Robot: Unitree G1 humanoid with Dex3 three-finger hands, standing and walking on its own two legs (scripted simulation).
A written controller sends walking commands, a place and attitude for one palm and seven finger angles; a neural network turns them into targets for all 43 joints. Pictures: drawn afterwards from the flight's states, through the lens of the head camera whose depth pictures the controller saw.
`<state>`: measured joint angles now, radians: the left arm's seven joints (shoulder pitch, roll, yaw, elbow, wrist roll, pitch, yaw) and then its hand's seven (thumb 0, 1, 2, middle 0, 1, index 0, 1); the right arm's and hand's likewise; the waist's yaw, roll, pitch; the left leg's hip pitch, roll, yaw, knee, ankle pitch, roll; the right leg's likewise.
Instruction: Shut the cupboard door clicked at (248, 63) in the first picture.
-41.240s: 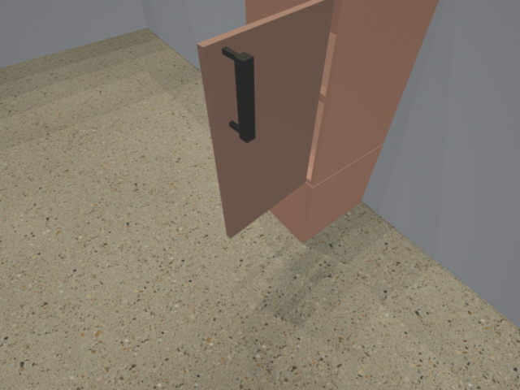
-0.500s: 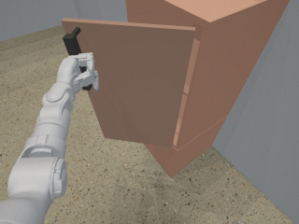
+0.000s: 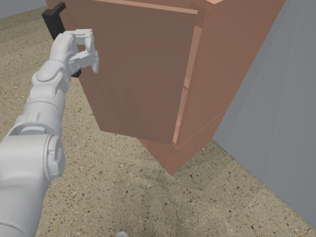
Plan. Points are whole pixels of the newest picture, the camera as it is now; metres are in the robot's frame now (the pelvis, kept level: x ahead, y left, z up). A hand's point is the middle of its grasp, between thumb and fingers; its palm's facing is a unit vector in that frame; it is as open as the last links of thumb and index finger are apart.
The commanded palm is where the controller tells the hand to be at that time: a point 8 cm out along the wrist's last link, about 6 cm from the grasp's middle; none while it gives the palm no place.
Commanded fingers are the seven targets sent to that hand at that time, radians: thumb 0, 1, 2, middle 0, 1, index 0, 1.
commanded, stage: push the door shut along its arc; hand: left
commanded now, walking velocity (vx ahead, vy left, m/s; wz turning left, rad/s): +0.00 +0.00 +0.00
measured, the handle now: (68, 42) +0.57 +0.18 +0.17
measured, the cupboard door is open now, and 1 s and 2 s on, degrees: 37 22 22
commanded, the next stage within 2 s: pull the fist back off the door in 0.60 s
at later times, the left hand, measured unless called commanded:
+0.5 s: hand (109, 42) +0.55 +0.08 +0.18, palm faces -0.34 -0.94 -0.01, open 3.0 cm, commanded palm +0.57 +0.11 +0.18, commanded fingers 0.00 0.90 0.90 -1.30 -1.50 -1.30 -1.50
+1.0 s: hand (123, 36) +0.58 +0.04 +0.18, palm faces +0.11 -0.99 -0.04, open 3.1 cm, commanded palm +0.54 +0.09 +0.18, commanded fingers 0.00 0.90 0.90 -1.30 -1.50 -1.30 -1.50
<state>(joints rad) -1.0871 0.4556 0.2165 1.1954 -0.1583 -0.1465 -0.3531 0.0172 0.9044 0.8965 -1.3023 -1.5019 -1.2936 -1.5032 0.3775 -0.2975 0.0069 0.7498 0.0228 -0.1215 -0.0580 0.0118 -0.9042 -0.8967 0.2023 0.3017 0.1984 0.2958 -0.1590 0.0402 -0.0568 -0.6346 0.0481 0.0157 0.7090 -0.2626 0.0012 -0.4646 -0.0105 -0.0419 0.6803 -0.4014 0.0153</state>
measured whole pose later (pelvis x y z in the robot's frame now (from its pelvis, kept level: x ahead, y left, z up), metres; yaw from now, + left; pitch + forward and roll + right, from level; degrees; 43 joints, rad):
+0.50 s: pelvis +0.00 -0.01 -0.01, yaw -1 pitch +17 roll -2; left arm -1.33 0.55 0.23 1.36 -0.10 -0.13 -0.41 0.00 0.90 0.94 -1.30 -1.50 -1.29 -1.50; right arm 0.43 -0.30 0.00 0.77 -0.01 -0.09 -0.06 0.01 -0.90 -0.90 0.20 0.30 0.20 0.30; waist -0.23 0.05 -0.06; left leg -0.78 0.07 0.01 0.77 -0.28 -0.01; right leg -0.61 0.01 -0.05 0.74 -0.42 0.00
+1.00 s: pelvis +0.01 -0.01 -0.01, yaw +0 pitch +18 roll -2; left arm -1.32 0.34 0.31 1.29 0.05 -0.12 0.22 0.00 0.94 0.94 -1.30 -1.50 -1.29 -1.50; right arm 0.46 -0.23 0.00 0.73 -0.07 -0.08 0.07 0.01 -0.91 -0.90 0.20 0.30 0.20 0.30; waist -0.22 0.07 -0.10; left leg -0.79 0.07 0.00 0.75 -0.28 -0.02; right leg -0.63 0.01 -0.05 0.73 -0.43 -0.01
